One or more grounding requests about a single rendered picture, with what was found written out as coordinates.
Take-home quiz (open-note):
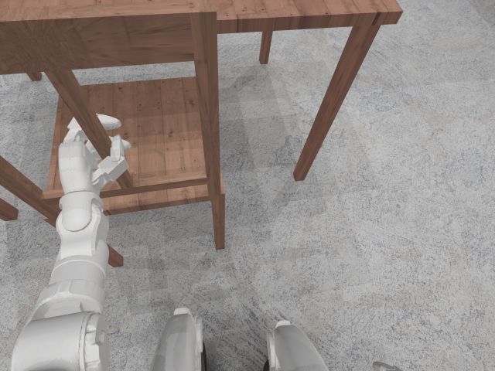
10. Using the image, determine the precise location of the robot thigh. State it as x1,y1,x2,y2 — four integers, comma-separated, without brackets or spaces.
149,313,203,371
266,325,329,371

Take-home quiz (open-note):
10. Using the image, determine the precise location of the table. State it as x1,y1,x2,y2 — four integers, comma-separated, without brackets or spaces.
0,0,403,221

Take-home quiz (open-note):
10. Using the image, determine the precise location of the robot left thigh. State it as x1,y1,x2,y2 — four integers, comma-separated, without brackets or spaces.
149,313,203,371

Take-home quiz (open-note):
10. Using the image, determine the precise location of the left robot forearm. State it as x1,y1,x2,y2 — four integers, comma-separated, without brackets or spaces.
10,191,109,371

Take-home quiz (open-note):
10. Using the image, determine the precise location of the robot left hand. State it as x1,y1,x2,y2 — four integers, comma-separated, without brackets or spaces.
58,114,131,196

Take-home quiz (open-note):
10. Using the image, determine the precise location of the robot right thigh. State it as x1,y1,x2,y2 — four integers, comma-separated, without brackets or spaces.
266,325,329,371

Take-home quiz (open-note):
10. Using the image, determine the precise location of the left robot upper arm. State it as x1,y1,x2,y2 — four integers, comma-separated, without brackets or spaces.
14,311,111,371

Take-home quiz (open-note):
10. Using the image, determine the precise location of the chair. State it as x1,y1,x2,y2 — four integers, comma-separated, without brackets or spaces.
0,0,225,267

